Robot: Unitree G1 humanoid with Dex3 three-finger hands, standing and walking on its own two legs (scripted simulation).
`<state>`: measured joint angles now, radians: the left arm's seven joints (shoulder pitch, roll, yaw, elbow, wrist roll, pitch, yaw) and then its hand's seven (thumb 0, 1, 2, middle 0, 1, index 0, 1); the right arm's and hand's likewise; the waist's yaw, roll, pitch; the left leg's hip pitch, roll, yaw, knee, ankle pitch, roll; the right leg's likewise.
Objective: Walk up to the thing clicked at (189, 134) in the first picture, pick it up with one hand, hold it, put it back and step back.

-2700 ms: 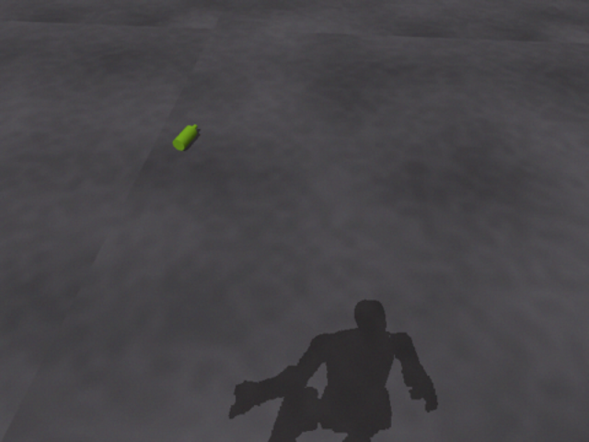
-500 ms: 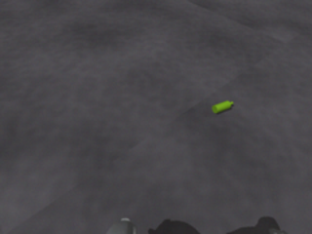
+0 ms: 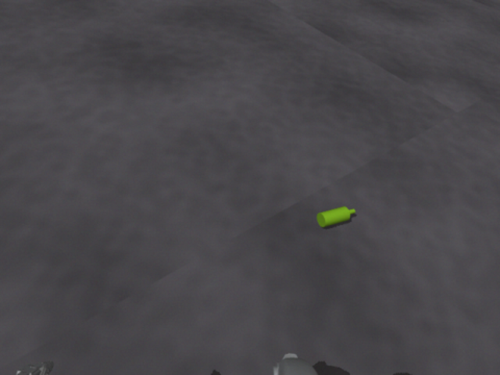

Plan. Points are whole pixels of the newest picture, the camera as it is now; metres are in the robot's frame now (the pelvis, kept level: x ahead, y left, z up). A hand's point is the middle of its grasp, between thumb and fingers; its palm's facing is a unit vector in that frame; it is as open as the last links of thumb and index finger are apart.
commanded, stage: walk up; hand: left
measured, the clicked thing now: (337, 215) +0.94 -0.57 -0.71
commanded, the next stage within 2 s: none
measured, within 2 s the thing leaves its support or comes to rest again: neither
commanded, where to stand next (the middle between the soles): +0.63 -0.86 m, yaw +18 degrees
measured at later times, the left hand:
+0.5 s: hand out of the picture +0.17 +0.09 -0.16, palm faces +0.12 -0.94 -0.32, open 7.4 cm
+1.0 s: hand (285, 301) +0.29 -0.10 -0.14, palm faces +0.21 -0.91 -0.36, open 7.4 cm
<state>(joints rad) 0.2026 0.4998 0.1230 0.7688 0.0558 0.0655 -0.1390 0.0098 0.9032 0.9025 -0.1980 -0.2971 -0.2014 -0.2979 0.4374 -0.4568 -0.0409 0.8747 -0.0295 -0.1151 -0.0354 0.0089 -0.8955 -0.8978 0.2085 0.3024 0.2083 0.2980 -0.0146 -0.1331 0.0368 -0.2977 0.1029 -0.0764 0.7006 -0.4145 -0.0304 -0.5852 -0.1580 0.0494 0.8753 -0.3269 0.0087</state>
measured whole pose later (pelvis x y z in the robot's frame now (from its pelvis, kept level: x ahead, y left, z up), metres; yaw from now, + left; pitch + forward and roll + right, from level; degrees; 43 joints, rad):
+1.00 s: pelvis +0.29 -0.39 +0.00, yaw +12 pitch -1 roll -1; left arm 0.29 0.42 0.10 0.76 0.06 0.06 -0.07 0.01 0.90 0.90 -0.20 -0.30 -0.20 -0.30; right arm 0.30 -0.48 -0.05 0.99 -0.01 -0.08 -0.09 0.01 -0.90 -0.90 0.20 0.30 0.20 0.30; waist 0.05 -0.03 0.06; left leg -0.58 0.04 0.09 1.01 -0.48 0.04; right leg -0.35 -0.03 -0.09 0.75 -0.39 -0.03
